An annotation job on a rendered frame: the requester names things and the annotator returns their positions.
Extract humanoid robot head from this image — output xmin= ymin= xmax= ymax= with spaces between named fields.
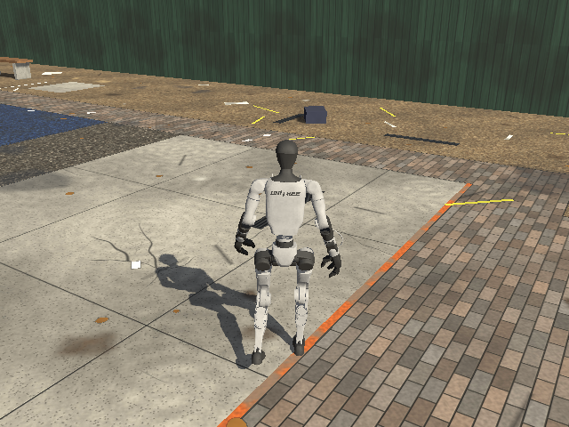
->
xmin=271 ymin=140 xmax=301 ymax=182

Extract robot left forearm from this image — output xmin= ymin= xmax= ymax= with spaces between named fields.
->
xmin=236 ymin=212 xmax=251 ymax=242

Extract robot right hand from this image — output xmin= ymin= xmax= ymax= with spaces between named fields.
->
xmin=321 ymin=254 xmax=341 ymax=278

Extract left robot upper arm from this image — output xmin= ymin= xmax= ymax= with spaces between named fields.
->
xmin=242 ymin=178 xmax=268 ymax=226

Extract robot left hand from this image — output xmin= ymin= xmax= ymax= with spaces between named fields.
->
xmin=234 ymin=238 xmax=255 ymax=255

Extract robot right forearm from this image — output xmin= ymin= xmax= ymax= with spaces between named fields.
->
xmin=320 ymin=215 xmax=339 ymax=257

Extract right robot upper arm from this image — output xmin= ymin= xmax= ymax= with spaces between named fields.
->
xmin=304 ymin=179 xmax=329 ymax=230

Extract right robot foot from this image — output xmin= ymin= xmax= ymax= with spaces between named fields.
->
xmin=293 ymin=335 xmax=305 ymax=356

